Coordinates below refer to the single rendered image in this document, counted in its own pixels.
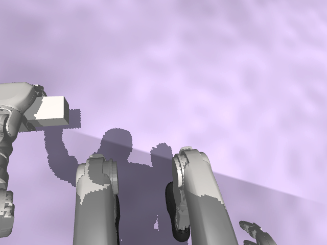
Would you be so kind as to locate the left robot hand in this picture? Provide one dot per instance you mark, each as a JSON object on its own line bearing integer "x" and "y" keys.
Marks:
{"x": 20, "y": 96}

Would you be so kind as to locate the right robot hand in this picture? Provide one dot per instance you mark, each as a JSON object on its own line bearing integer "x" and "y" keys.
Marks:
{"x": 255, "y": 231}

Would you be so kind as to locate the left robot arm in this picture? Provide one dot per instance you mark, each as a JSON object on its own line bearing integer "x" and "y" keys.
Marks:
{"x": 10, "y": 121}

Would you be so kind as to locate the carton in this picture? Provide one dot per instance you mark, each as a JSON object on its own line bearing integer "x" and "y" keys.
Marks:
{"x": 48, "y": 111}

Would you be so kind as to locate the right robot foot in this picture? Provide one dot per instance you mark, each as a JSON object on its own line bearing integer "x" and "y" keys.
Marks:
{"x": 179, "y": 235}

